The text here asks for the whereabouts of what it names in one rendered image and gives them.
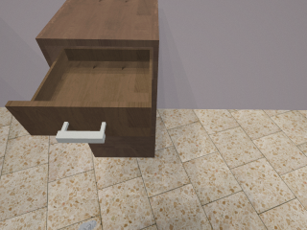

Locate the robot left hand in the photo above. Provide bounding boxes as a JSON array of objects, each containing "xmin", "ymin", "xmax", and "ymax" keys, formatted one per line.
[{"xmin": 78, "ymin": 220, "xmax": 97, "ymax": 230}]

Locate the handle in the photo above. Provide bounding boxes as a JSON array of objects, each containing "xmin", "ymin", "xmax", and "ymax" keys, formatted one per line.
[{"xmin": 56, "ymin": 122, "xmax": 106, "ymax": 144}]

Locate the drawer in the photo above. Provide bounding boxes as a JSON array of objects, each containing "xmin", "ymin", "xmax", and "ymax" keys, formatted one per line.
[{"xmin": 5, "ymin": 47, "xmax": 153, "ymax": 137}]

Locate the cabinet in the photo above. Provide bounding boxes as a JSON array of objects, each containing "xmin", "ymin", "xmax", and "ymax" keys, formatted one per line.
[{"xmin": 35, "ymin": 0, "xmax": 159, "ymax": 158}]

